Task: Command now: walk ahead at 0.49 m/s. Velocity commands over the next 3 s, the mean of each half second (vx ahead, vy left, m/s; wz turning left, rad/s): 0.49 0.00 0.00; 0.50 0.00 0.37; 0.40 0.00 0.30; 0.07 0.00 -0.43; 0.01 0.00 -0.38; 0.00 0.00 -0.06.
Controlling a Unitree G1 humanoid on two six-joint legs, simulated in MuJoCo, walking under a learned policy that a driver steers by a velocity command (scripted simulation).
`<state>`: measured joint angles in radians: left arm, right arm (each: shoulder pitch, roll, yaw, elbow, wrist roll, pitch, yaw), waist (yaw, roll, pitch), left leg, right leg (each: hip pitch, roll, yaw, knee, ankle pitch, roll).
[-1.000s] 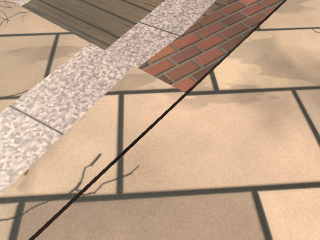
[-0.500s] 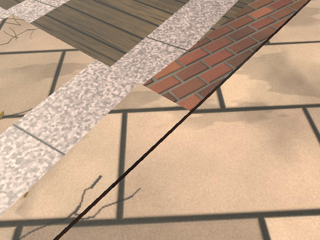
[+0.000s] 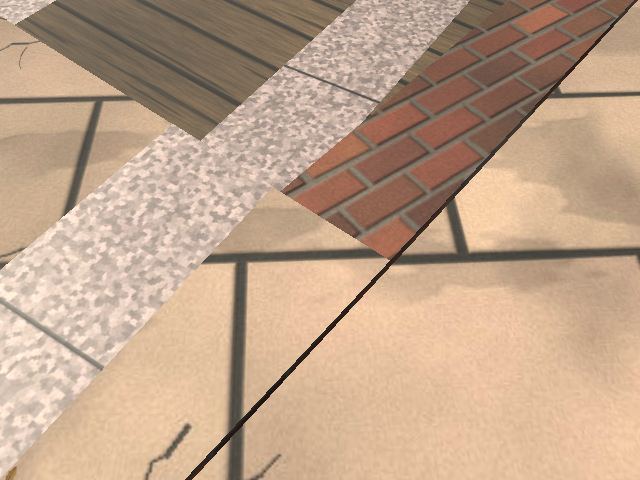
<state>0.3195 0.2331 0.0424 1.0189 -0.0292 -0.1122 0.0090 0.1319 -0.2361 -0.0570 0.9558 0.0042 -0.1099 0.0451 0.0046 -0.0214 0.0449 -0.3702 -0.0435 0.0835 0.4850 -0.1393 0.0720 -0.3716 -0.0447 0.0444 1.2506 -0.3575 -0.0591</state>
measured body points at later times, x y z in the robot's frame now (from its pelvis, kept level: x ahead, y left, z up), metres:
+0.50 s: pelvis +0.29 -0.06 -0.01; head +0.33 -0.07 +0.44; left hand +0.48 +0.19 -0.11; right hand +0.26 -0.32 -0.16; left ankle +0.11 +0.08 -0.67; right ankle +0.39 -0.15 -0.73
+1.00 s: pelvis +0.57 -0.02 -0.01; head +0.59 -0.01 +0.44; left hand +0.49 +0.21 -0.16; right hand +0.79 -0.20 -0.12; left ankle +0.68 +0.12 -0.70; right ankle +0.40 -0.16 -0.73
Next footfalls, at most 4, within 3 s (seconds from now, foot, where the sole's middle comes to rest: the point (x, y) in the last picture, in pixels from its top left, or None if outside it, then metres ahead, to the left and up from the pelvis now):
0.44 right None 0.43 -0.16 -0.77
0.98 left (273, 355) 0.72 0.13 -0.74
1.44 right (322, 239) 1.05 0.02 -0.74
1.80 left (248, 288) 0.90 0.20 -0.74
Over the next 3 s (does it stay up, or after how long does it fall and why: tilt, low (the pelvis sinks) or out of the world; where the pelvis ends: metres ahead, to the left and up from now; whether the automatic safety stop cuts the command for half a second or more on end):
stays up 0.92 0.07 0.05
